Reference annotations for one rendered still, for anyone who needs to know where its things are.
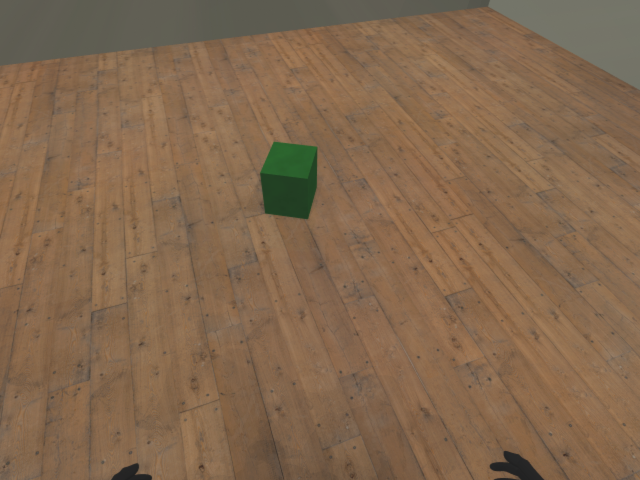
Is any carton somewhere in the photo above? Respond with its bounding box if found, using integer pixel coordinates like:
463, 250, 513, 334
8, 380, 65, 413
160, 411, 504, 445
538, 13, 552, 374
260, 142, 317, 219

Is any right robot hand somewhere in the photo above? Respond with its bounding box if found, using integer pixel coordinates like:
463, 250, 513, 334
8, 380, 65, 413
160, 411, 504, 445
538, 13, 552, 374
490, 451, 544, 480

